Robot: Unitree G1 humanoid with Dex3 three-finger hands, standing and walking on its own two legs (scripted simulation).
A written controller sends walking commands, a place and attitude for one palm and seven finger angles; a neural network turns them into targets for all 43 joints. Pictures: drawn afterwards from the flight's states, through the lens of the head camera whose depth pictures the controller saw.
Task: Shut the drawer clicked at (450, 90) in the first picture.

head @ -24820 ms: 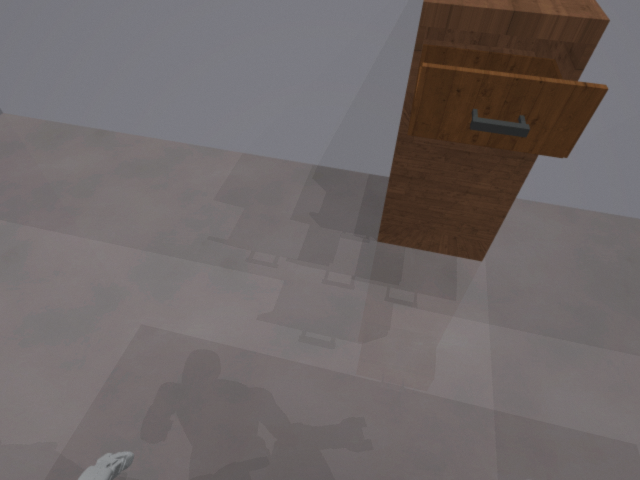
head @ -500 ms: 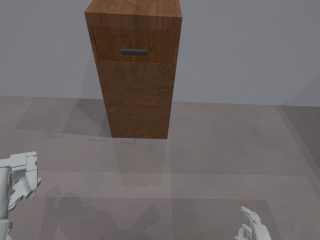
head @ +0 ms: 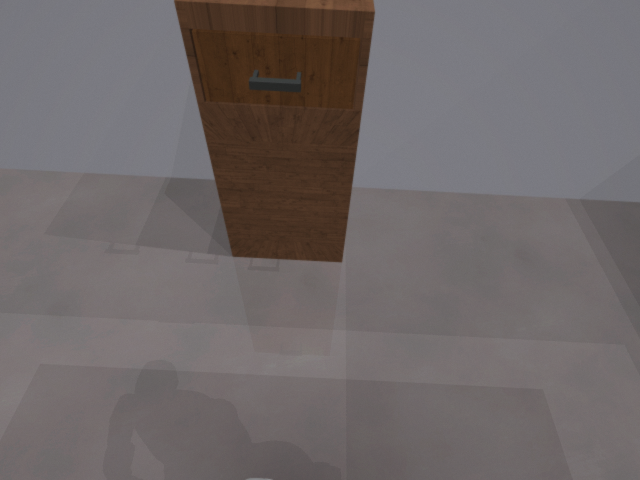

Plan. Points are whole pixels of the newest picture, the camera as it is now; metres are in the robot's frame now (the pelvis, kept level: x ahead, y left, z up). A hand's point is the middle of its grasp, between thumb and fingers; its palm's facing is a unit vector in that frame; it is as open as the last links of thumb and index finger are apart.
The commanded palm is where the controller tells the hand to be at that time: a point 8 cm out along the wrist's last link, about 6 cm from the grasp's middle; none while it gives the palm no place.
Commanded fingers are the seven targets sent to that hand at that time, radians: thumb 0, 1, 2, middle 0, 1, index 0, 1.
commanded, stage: let the arm hang, fingers relaxed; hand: left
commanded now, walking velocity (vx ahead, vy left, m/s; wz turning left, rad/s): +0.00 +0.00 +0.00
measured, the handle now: (276, 79) +0.96 +0.17 +0.00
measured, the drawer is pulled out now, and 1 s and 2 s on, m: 0.00 0.00 0.00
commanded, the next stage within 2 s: look to check the result in 0.58 s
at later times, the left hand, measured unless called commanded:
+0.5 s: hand out of the picture +0.09 +0.18 -0.16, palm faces -0.02 -0.97 -0.25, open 7.3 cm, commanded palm none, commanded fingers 0.00 0.90 0.90 -0.20 -0.30 -0.20 -0.30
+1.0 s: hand out of the picture +0.09 +0.19 -0.16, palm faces -0.02 -0.96 -0.28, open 7.3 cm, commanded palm none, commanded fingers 0.00 0.90 0.90 -0.20 -0.30 -0.20 -0.30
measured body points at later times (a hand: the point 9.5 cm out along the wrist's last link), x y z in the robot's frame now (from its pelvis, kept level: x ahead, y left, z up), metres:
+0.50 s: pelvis +0.03 -0.02 +0.01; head +0.04 -0.02 +0.46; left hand +0.10 +0.24 -0.14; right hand +0.05 -0.27 -0.15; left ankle +0.09 +0.11 -0.74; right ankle +0.01 -0.13 -0.74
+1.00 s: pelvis +0.05 -0.02 +0.01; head +0.07 -0.03 +0.46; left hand +0.09 +0.24 -0.14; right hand +0.09 -0.28 -0.15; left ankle +0.09 +0.11 -0.74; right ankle +0.01 -0.13 -0.74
